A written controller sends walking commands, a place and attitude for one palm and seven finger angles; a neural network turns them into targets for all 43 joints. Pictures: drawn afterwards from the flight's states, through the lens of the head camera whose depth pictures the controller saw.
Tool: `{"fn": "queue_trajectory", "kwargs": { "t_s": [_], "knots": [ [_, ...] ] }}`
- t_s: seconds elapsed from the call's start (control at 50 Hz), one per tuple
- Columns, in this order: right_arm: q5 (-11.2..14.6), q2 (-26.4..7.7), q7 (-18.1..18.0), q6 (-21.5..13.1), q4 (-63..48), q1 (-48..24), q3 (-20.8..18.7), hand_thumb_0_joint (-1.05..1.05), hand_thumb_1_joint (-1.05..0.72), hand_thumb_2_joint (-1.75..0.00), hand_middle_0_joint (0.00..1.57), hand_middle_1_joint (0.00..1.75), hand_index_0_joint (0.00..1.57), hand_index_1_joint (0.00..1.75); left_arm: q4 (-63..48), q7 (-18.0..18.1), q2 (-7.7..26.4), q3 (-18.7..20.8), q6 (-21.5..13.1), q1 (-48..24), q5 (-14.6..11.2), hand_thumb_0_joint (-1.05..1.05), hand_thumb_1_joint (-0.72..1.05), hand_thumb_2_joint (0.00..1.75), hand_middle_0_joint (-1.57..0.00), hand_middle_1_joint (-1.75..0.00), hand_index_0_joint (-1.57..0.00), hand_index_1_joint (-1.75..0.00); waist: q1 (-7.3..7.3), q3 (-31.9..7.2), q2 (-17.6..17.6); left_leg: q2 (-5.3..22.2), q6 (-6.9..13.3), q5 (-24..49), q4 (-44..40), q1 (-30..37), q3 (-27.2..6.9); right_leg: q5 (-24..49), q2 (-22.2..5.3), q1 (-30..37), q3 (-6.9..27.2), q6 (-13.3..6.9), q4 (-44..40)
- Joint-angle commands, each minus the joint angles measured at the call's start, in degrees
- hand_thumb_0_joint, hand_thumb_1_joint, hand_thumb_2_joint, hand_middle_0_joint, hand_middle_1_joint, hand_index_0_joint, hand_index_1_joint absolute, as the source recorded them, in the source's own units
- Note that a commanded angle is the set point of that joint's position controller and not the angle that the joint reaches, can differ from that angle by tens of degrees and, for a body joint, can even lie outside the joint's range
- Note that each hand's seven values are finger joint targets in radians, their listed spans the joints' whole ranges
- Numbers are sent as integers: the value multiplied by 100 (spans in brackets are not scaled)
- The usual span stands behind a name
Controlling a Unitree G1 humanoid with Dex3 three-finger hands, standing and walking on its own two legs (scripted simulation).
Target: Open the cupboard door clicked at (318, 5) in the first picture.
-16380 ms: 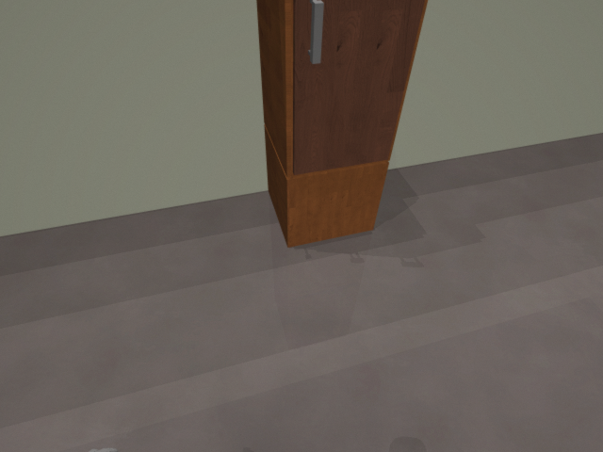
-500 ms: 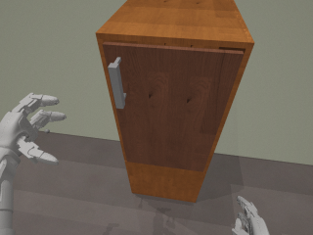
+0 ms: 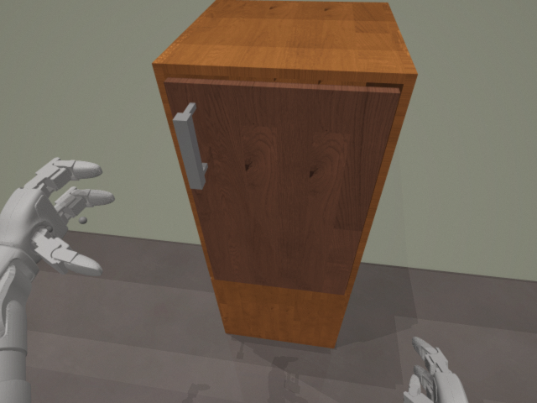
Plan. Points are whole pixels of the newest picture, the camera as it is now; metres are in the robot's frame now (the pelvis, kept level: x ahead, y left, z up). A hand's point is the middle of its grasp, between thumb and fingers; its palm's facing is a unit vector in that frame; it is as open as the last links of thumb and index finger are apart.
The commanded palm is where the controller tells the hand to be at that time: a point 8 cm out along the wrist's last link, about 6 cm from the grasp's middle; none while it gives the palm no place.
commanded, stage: raise the hand with hooked fingers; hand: left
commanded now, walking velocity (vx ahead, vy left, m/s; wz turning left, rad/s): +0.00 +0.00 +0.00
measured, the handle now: (194, 146) +0.49 +0.18 +0.15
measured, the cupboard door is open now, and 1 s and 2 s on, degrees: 0 0 0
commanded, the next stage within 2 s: move the hooked fingers beside the handle in 0.06 s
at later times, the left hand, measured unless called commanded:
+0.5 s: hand (104, 207) +0.32 +0.26 +0.16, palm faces -0.01 -1.00 -0.05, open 14.0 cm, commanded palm +0.29 +0.31 +0.17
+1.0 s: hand (120, 187) +0.37 +0.26 +0.15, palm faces -0.01 -1.00 -0.02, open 14.0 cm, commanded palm +0.35 +0.30 +0.16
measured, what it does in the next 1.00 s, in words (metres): stands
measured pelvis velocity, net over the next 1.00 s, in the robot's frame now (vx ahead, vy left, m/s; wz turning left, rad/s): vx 0.00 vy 0.01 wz -0.01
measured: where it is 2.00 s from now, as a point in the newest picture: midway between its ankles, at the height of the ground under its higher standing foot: outside the picture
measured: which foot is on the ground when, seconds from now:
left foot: down 0.00-1.00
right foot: down 0.00-1.00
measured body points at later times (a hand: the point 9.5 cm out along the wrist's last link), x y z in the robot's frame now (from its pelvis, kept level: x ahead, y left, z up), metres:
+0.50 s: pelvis -0.01 +0.00 +0.00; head -0.02 -0.02 +0.45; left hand +0.31 +0.31 +0.17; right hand +0.15 -0.25 -0.08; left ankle -0.03 +0.12 -0.73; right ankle +0.03 -0.11 -0.73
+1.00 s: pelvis +0.00 +0.01 +0.00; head +0.00 +0.00 +0.45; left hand +0.36 +0.31 +0.16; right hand +0.13 -0.25 -0.09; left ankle -0.03 +0.12 -0.73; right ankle +0.03 -0.11 -0.73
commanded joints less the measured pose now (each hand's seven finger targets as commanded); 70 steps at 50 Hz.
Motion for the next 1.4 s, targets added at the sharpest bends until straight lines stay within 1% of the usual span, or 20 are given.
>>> {"fn": "queue_trajectory", "kwargs": {
  "t_s": [0.0,0.18,0.32,0.48,0.5,0.58,0.6,0.66,0.72,0.76,0.8,0.9,0.98,1.02,1.08,1.16,1.2,1.26,1.3,1.38],
  "knots": [
    [10,-654,-55,-363,-915,-614,-271,0,-90,-90,20,30,20,30,-1096,1,1735,511,-351,-1731,-143,0,-50,30,-30,-120,-30,-120,8,-867,172,-40,98,1272,-517,-144,-24,879,-11,664,127,-31,-393],
    [24,-690,-59,-394,-907,-654,-279,0,-90,-90,20,30,20,30,-949,-14,1856,632,-381,-1852,-169,0,-50,30,-30,-120,-30,-120,-35,-927,35,-58,125,1110,-452,-289,8,754,-36,635,196,19,-382],
    [42,-720,-137,-386,-771,-553,-278,0,-90,-90,20,30,20,30,-536,12,1711,153,-526,-2874,-50,0,-50,30,-30,-120,-30,-120,-236,-789,202,-47,122,731,-457,-296,-42,275,-40,332,236,11,-446],
    [21,-720,-87,-364,-798,-465,-293,0,-90,-90,20,30,20,30,-107,138,1676,195,-569,-2891,21,0,-50,30,-30,-120,-30,-120,-122,-1153,92,-46,107,1071,-451,-308,-47,717,-58,524,195,-30,-278],
    [0,-732,-63,-323,-800,-427,-290,0,-90,-90,20,30,20,30,-96,164,1856,353,-571,-2792,20,0,-50,30,-30,-120,-30,-120,-38,-1177,26,-35,92,1209,-452,-363,-31,848,-62,720,199,-52,-277],
    [9,-759,-39,-238,-824,-353,-312,0,-90,-90,20,30,20,30,203,211,2021,526,-503,-2874,100,0,-50,30,-30,-120,-30,-120,-73,-1127,-60,-37,101,1213,-447,-557,34,945,-65,660,216,-21,-237],
    [2,-751,-23,-205,-830,-353,-306,0,-90,-90,20,30,20,30,162,204,1971,438,-530,-2934,93,0,-50,30,-30,-120,-30,-120,-69,-1096,-141,-21,103,1272,-452,-549,38,987,-65,735,231,-33,-263],
    [8,-717,-28,-222,-878,-327,-323,0,-90,-90,20,30,20,30,-153,185,1791,262,-643,-3186,106,0,-50,30,-30,-120,-30,-120,-136,-1402,309,-38,105,1380,-417,-284,69,1126,-48,655,248,-41,-214],
    [8,-765,-49,-198,-797,-221,-345,0,-90,-90,20,30,20,30,140,168,1760,254,-656,-3214,54,0,-50,30,-30,-120,-30,-120,-194,-1229,-74,-9,115,1345,-426,-351,39,1123,-10,584,232,-31,-253],
    [15,-753,-57,-193,-792,-221,-339,0,-90,-90,20,30,20,30,124,165,1654,118,-649,-3338,96,0,-50,30,-30,-120,-30,-120,-206,-1237,192,-21,102,1278,-442,-300,37,1022,-27,451,225,-43,-255],
    [12,-770,-64,-147,-744,-184,-340,0,-90,-90,20,30,20,30,289,206,1694,81,-621,-3484,114,0,-50,30,-30,-120,-30,-120,-220,-1135,-33,-9,106,1209,-448,-361,44,925,-36,466,239,-43,-312],
    [1,-805,-82,-60,-651,-66,-327,0,-90,-90,20,30,20,30,681,261,1852,26,-719,-4211,227,0,-50,30,-30,-120,-30,-120,-321,-1145,-26,-7,99,1089,-448,-425,0,751,-30,359,245,-58,-318],
    [-31,-773,-49,-64,-678,28,-348,0,-90,-90,20,30,20,30,644,245,1793,47,-922,-4193,244,0,-50,30,-30,-120,-30,-120,-266,-1668,275,-11,67,1645,-385,-139,-20,1302,-16,499,211,-94,-174],
    [-30,-774,-20,-29,-707,30,-342,0,-90,-90,20,30,20,30,692,229,1650,-52,-907,-4106,208,0,-50,30,-30,-120,-30,-120,-236,-1695,213,-2,51,1844,-394,-159,-7,1523,-4,581,208,-100,-147],
    [-5,-833,-8,57,-632,114,-351,0,-90,-90,20,30,20,30,1329,258,1696,-26,-730,-4068,267,0,-50,30,-30,-120,-30,-120,-292,-1214,-101,16,60,1448,-442,-463,-2,1182,-2,264,178,-78,-211],
    [-28,-798,17,126,-703,147,-369,0,-90,-90,20,30,20,30,998,356,1646,-166,-827,-4550,364,0,-50,30,-30,-120,-30,-120,-308,-1561,234,13,39,1723,-408,-213,-24,1327,-3,297,193,-108,-167],
    [-43,-818,12,179,-658,222,-372,0,-90,-90,20,30,20,30,1009,407,1761,-91,-931,-4736,336,0,-50,30,-30,-120,-30,-120,-319,-1611,-18,35,34,1854,-389,-232,-23,1444,23,407,186,-112,-165],
    [-49,-789,3,192,-577,292,-379,0,-90,-90,20,30,20,30,1242,433,1534,-263,-991,-4958,386,0,-50,30,-30,-120,-30,-120,-401,-1665,182,37,23,1899,-358,-93,-24,1468,29,241,192,-107,-150],
    [-66,-827,11,247,-530,368,-385,0,-90,-90,20,30,20,30,1441,461,1716,-125,-1019,-4901,408,0,-50,30,-30,-120,-30,-120,-337,-1629,61,42,4,2003,-371,-209,-29,1531,28,342,180,-122,-143],
    [-66,-836,25,317,-480,450,-397,0,-90,-90,20,30,20,30,1787,509,1572,-304,-1004,-5181,508,0,-50,30,-30,-120,-30,-120,-439,-1590,86,46,7,1855,-365,-269,-32,1410,23,150,173,-110,-128]
  ]
}}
